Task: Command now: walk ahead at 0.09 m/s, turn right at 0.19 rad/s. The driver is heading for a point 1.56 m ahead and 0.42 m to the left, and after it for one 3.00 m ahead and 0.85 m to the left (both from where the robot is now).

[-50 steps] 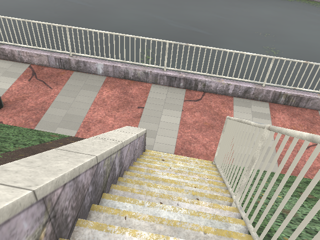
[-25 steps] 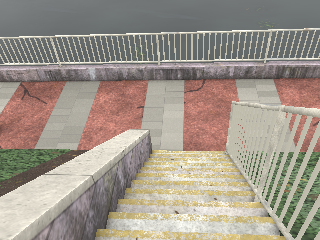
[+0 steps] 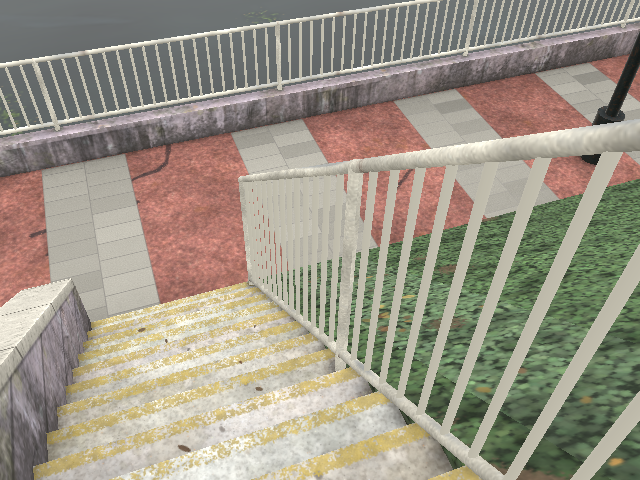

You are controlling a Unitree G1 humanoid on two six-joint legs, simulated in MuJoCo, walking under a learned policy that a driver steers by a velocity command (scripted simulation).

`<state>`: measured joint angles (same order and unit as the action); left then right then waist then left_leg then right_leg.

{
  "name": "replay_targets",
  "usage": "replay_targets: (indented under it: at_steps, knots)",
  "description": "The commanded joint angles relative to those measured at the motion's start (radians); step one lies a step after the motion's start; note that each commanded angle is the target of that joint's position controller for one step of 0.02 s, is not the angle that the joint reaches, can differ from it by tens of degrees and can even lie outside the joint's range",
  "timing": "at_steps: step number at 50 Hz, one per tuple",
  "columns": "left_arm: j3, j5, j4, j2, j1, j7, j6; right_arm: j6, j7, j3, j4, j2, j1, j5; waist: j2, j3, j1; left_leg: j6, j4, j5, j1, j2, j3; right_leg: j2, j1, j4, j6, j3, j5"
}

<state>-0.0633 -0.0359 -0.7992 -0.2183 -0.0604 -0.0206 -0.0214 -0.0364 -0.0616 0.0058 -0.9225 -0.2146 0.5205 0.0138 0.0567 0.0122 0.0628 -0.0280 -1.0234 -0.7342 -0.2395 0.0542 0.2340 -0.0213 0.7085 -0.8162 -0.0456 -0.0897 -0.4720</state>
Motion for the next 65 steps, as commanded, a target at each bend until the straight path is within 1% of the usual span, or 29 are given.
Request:
replay_targets:
  at_steps: [1,4,6,7,8,9,11,12,13,14,17,19,26,32,36,38,40,41,42,43,44,45,47,48,50,54,59,62,65]
  knots:
    - [0.014,0.039,0.06,0.012,0.121,-0.034,0.034,0.011,-0.013,-0.017,0.036,-0.1,-0.025,0.003,-0.111,0.149,0.024,-0.135,0.276,0.452,-0.157,0.197,-0.297,0.04,-0.165,0.325,0.003,0.019,-0.075]
    - [0.005,0.059,-0.024,-0.057,-0.014,-0.026,0.038,0.015,0.011,-0.026,-0.041,-0.102,0.087,0.015,-0.114,0.182,0.052,-0.157,0.121,0.607,-0.077,0.154,-0.338,0.127,-0.334,0.567,0.019,0.026,-0.019]
    - [-0.013,0.038,-0.155,-0.096,-0.307,-0.013,0.044,0.032,0.017,-0.035,-0.059,-0.123,0.096,0.012,-0.052,0.089,-0.039,-0.154,-0.188,0.572,-0.141,0.077,-0.309,0.129,-0.653,0.682,0.019,0.092,-0.023]
    - [-0.017,0.008,-0.192,-0.136,-0.403,-0.007,0.049,0.029,0.03,-0.04,-0.064,-0.112,0.133,-0.012,0.048,0.025,-0.055,-0.132,-0.389,0.322,-0.269,-0.026,-0.258,0.162,-0.871,0.61,0.035,0.111,-0.231]
    - [-0.013,-0.01,-0.216,-0.18,-0.51,-0.014,0.055,0.027,0.034,-0.054,-0.085,-0.065,0.206,-0.037,0.195,-0.081,-0.064,-0.084,-0.752,-0.326,-0.585,-0.163,-0.2,0.291,-1.175,0.29,0.016,0.027,-0.851]
    - [0.005,0.033,-0.18,-0.149,-0.497,-0.028,0.047,0.044,0.021,-0.053,-0.062,-0.07,0.238,-0.053,0.201,-0.222,-0.053,-0.062,-0.931,-0.414,-0.713,-0.148,-0.23,0.432,-1.262,0.08,-0.056,0.005,-0.906]
    - [0.007,0.082,-0.114,-0.162,-0.351,0.0,0.033,0.067,0.006,-0.047,0.003,-0.065,0.035,-0.007,0.154,-0.228,-0.086,-0.052,-1.096,-0.116,-0.749,-0.125,-0.255,0.442,-0.955,0.253,-0.193,-0.042,-0.179]
    - [0.021,0.057,-0.076,-0.126,-0.272,0.022,0.021,0.083,0.008,-0.058,0.027,-0.106,-0.084,0.012,0.028,-0.185,-0.099,-0.046,-1.184,0.037,-0.738,-0.159,-0.201,0.374,-0.802,0.386,-0.168,-0.031,0.204]
    - [0.018,0.048,-0.056,-0.166,-0.239,0.053,0.021,0.105,0.009,-0.055,0.093,-0.075,-0.127,0.023,0.137,-0.159,-0.062,-0.024,-1.222,0.103,-0.752,-0.141,-0.212,0.509,-0.672,0.428,-0.272,-0.106,0.258]
    - [0.04,0.03,-0.041,-0.106,-0.231,0.063,0.015,0.118,0.004,-0.053,0.126,-0.089,-0.171,0.029,0.042,-0.078,-0.035,-0.003,-1.085,0.272,-0.75,-0.126,-0.262,0.456,-0.518,0.452,-0.265,-0.052,0.413]
    - [0.075,0.036,-0.038,-0.068,-0.226,0.094,0.031,0.14,0.008,-0.041,0.204,-0.028,-0.26,0.05,0.046,-0.008,-0.013,0.066,-1.154,0.398,-0.827,-0.157,-0.291,0.418,-0.34,0.411,-0.213,-0.018,0.527]
    - [0.089,0.046,-0.026,-0.081,-0.242,0.111,0.036,0.148,0.022,-0.023,0.3,0.006,-0.38,0.017,0.043,0.046,-0.009,0.107,-1.077,0.513,-0.893,-0.16,-0.311,0.42,-0.265,0.425,-0.209,-0.044,0.718]
    - [0.078,0.022,0.063,-0.129,-0.333,0.124,0.026,0.164,0.022,-0.038,0.42,-0.019,-0.529,0.018,0.058,-0.002,-0.086,0.154,-1.179,0.47,-1.076,-0.155,-0.331,0.434,-0.466,0.398,-0.188,-0.1,0.866]
    - [0.052,-0.01,0.108,-0.164,-0.342,0.113,0.046,0.169,0.033,-0.041,0.518,-0.053,-0.672,-0.023,0.041,-0.012,-0.132,0.134,-1.058,0.458,-1.068,-0.071,-0.344,0.485,-0.547,0.414,-0.166,-0.061,0.912]
    - [0.023,-0.002,0.138,-0.207,-0.247,0.1,0.058,0.148,0.062,-0.019,0.548,-0.058,-0.666,-0.044,0.077,-0.033,-0.102,0.095,-0.266,0.565,-0.593,0.053,-0.295,0.392,-0.401,0.448,-0.056,0.124,1.046]
    - [-0.018,0.016,0.136,-0.296,-0.22,0.071,0.05,0.145,0.083,-0.032,0.472,-0.09,-0.489,-0.074,0.134,-0.091,-0.045,0.036,-0.041,0.376,-0.109,-0.022,-0.19,0.368,-0.216,0.48,-0.046,0.229,1.179]
    - [-0.041,0.016,0.143,-0.312,-0.184,0.055,-0.002,0.145,0.104,-0.043,0.392,-0.128,-0.314,-0.1,0.149,-0.061,0.018,-0.01,0.152,0.25,0.089,-0.053,-0.14,0.358,-0.192,0.437,-0.054,0.261,1.331]
    - [-0.035,-0.01,0.126,-0.271,-0.188,0.054,-0.038,0.131,0.111,-0.061,0.318,-0.165,-0.147,-0.099,0.02,-0.077,0.087,-0.033,0.298,0.219,0.209,-0.057,-0.185,0.301,-0.177,0.166,-0.035,0.299,1.303]
    - [-0.032,-0.024,0.133,-0.233,-0.119,0.044,-0.063,0.116,0.105,-0.058,0.25,-0.174,0.049,-0.071,-0.231,0.018,0.191,-0.058,0.414,0.177,0.283,-0.027,-0.325,0.212,0.064,-0.297,-0.019,0.305,1.317]
    - [0.004,-0.03,0.191,-0.096,-0.087,0.013,-0.085,0.091,0.107,-0.03,0.265,-0.209,0.057,-0.075,-0.45,0.177,0.074,-0.033,0.287,0.571,0.272,0.134,-0.738,0.087,0.556,-0.704,0.011,0.174,1.467]
    - [-0.019,-0.028,0.3,-0.192,0.062,-0.001,-0.063,0.089,0.093,-0.066,0.299,-0.324,0.094,-0.078,-0.423,0.107,0.19,-0.087,0.709,0.483,0.168,0.238,-1.2,-0.017,0.615,-0.639,0.039,-0.025,1.392]
    - [-0.007,-0.029,0.31,-0.135,0.033,0.016,-0.028,0.085,0.063,-0.067,0.304,-0.319,-0.011,-0.033,-0.338,0.113,0.069,-0.099,0.787,0.157,0.088,0.264,-1.266,-0.04,0.608,-0.667,0.058,-0.113,1.156]
    - [0.008,-0.045,0.253,-0.111,0.031,0.052,-0.012,0.098,0.024,-0.05,0.324,-0.25,-0.214,-0.012,-0.363,0.093,-0.036,-0.076,0.69,-0.002,-0.008,0.156,-0.991,-0.068,0.621,-0.797,0.093,-0.054,0.915]
    - [0.007,-0.03,0.205,-0.101,-0.051,0.06,-0.019,0.094,0.02,-0.034,0.32,-0.226,-0.313,0.011,-0.365,0.052,-0.102,-0.077,0.681,0.13,-0.181,0.13,-0.861,-0.061,0.463,-0.913,0.117,-0.037,0.744]
    - [-0.006,-0.004,0.157,-0.109,-0.142,0.055,-0.054,0.08,0.038,0.001,0.288,-0.129,-0.356,0.002,-0.301,0.002,-0.178,-0.09,0.659,0.262,-0.405,0.082,-0.729,-0.084,0.256,-1.088,0.159,0.008,0.628]
    - [0.02,0.041,0.119,-0.07,-0.094,0.029,-0.089,0.051,0.031,0.031,0.221,-0.076,-0.245,-0.024,-0.143,0.007,-0.114,-0.146,0.611,0.287,-0.36,0.074,-0.598,-0.164,0.199,-1.207,0.181,-0.03,0.655]
    - [0.031,-0.007,0.18,-0.056,0.06,0.028,-0.087,0.051,-0.005,0.022,0.158,-0.101,-0.018,0.003,-0.115,-0.005,0.029,-0.223,0.517,0.458,0.107,0.14,-0.583,-0.164,0.409,-0.897,0.149,-0.09,0.753]
    - [0.033,-0.002,0.167,-0.051,0.046,0.012,-0.072,0.044,-0.002,0.014,0.177,-0.097,-0.066,0.019,-0.167,-0.011,0.023,-0.228,0.528,0.421,0.079,0.145,-0.561,-0.076,0.205,-0.477,0.123,-0.073,0.615]
    - [0.025,-0.001,0.114,-0.069,-0.064,-0.001,-0.074,0.014,0.02,0.002,0.207,-0.145,-0.191,-0.013,-0.218,-0.029,-0.059,-0.257,0.438,0.828,-0.15,0.212,-0.507,-0.028,-0.114,-0.54,0.073,0.012,0.591]
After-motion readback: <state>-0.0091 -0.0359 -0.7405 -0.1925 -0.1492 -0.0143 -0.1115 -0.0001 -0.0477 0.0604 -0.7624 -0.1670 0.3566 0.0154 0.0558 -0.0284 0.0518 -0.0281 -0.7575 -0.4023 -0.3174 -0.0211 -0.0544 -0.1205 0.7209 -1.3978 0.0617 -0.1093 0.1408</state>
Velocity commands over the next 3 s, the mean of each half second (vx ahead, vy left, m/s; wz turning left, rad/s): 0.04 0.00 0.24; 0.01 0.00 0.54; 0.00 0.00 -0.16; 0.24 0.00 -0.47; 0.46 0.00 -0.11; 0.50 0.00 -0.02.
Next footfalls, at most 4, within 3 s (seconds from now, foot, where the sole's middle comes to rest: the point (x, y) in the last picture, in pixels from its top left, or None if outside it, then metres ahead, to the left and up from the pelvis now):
0.14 right None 0.21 -0.12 -0.90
0.84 left None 0.12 0.20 -0.90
1.40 right None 0.23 -0.01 -0.90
1.96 left None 0.21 0.21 -0.90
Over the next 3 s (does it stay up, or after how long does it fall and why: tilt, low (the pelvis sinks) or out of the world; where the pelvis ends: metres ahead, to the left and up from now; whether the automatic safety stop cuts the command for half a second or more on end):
stays up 0.63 0.22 -0.56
